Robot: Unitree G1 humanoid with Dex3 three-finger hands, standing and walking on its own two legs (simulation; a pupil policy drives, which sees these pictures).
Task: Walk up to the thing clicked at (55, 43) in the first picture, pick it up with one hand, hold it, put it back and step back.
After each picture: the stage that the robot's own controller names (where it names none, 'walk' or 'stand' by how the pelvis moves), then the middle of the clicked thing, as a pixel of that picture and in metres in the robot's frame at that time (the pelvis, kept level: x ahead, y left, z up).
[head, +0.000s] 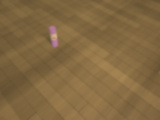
stand; (53, 36) +1.37 +0.32 -0.65
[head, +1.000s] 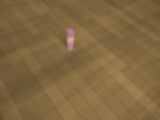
walk; (70, 40) +1.27 +0.14 -0.63
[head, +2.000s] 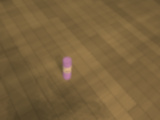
walk; (67, 68) +0.80 +0.14 -0.63
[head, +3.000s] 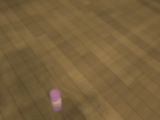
walk; (56, 100) +0.53 +0.18 -0.63
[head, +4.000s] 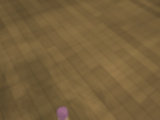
stand; (63, 118) +0.44 +0.14 -0.63
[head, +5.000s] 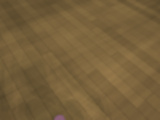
stand; out of the picture +0.40 +0.16 -0.65
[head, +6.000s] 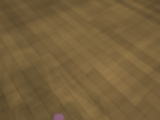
stand; out of the picture +0.42 +0.17 -0.66
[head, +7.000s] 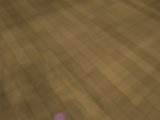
stand; out of the picture +0.41 +0.16 -0.66
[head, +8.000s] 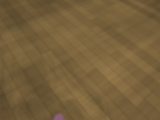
stand; out of the picture +0.41 +0.16 -0.66
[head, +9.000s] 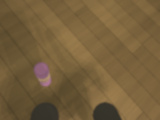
go down; (43, 75) +0.45 +0.17 -0.43
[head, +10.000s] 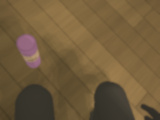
go down; (30, 53) +0.48 +0.20 -0.28
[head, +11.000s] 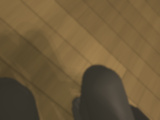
close in; out of the picture +0.46 +0.24 -0.17
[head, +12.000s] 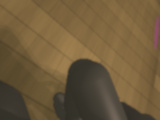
close; out of the picture +0.46 +0.27 -0.16
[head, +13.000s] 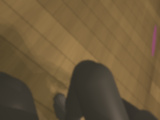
lift; out of the picture +0.40 +0.25 -0.16
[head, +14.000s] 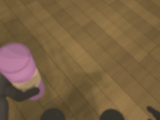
lift; (26, 78) +0.33 +0.17 +0.05
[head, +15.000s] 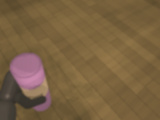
hold; (35, 87) +0.30 +0.16 +0.06
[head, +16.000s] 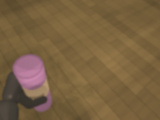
hold; (36, 88) +0.30 +0.16 +0.04
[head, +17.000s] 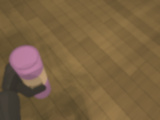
crouch; (35, 77) +0.35 +0.15 +0.00
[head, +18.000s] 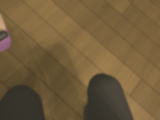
lower; out of the picture +0.50 +0.21 -0.02
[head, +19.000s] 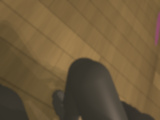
lower; out of the picture +0.46 +0.28 -0.16
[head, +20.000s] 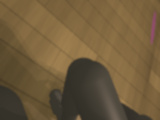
lower; out of the picture +0.46 +0.29 -0.17
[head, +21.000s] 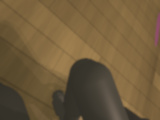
lower; out of the picture +0.45 +0.28 -0.16
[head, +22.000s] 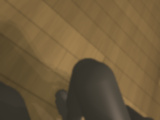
lower; out of the picture +0.44 +0.28 -0.16
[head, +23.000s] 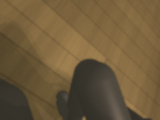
draw back; out of the picture +0.45 +0.26 -0.15
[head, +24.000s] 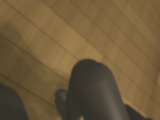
rise; out of the picture +0.46 +0.27 -0.17
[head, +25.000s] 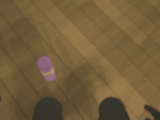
walk; (47, 69) +0.48 +0.18 -0.41
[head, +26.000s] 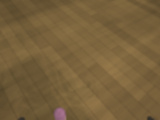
stand; out of the picture +0.43 +0.15 -0.59
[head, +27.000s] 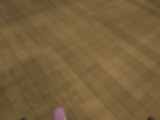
stand; (60, 119) +0.44 +0.15 -0.60
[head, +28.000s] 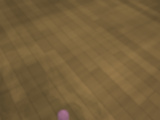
stand; out of the picture +0.44 +0.13 -0.64
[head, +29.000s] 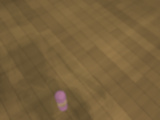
stand; (61, 101) +0.47 +0.15 -0.64
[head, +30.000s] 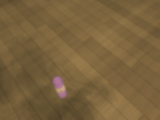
walk; (60, 87) +0.58 +0.21 -0.63
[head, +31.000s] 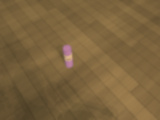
walk; (68, 57) +0.88 +0.15 -0.63
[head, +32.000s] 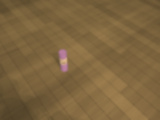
stand; (63, 61) +1.02 +0.20 -0.64
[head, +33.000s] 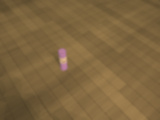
stand; (63, 60) +1.04 +0.20 -0.66
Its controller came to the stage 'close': yes
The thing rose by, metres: 0.69
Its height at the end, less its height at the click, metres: +0.00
